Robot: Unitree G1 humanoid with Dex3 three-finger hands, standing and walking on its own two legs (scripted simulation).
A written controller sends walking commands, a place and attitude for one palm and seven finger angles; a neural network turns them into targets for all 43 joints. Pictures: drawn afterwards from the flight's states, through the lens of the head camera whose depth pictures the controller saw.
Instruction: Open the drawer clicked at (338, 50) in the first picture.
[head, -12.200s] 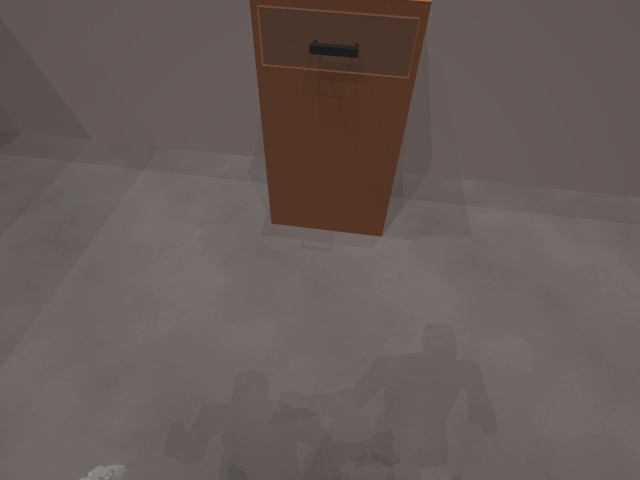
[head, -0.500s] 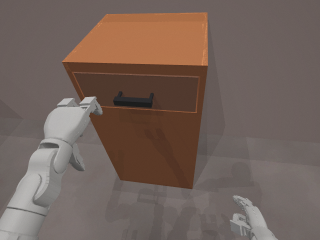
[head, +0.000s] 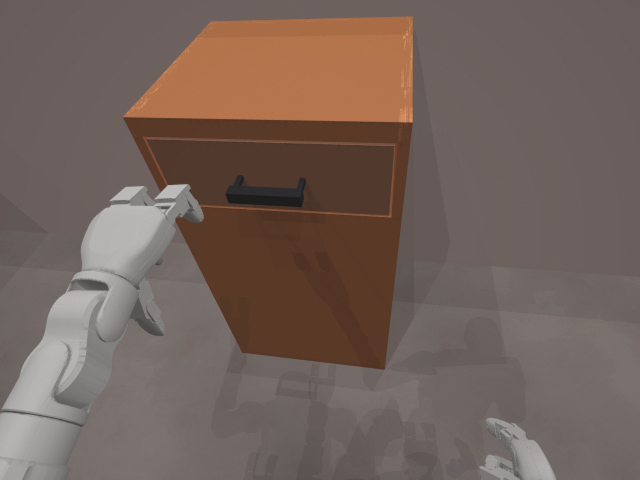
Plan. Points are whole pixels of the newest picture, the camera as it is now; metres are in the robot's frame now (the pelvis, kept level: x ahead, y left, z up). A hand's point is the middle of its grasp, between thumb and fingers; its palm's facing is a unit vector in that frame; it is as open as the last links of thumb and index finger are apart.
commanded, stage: move the hooked fingers above the handle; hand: left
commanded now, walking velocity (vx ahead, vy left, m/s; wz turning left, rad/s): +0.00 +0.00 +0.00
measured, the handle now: (267, 188) +0.57 +0.19 +0.02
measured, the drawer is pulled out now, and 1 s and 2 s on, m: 0.00 0.00 0.00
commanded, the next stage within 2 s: none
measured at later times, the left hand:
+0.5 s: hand (197, 229) +0.38 +0.22 +0.11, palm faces +0.02 -0.06 -1.00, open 13.8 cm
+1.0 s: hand (233, 204) +0.45 +0.20 +0.09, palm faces -0.02 -0.04 -1.00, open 13.8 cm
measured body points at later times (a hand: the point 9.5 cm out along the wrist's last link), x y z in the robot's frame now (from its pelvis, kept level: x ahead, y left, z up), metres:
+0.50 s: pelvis +0.01 -0.01 +0.00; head +0.03 -0.04 +0.45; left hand +0.37 +0.22 +0.17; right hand +0.16 -0.25 -0.13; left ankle +0.04 +0.11 -0.74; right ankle -0.01 -0.11 -0.74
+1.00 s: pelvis +0.03 -0.01 -0.01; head +0.07 -0.04 +0.44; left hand +0.45 +0.20 +0.15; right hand +0.15 -0.26 -0.14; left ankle +0.04 +0.11 -0.74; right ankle -0.01 -0.11 -0.74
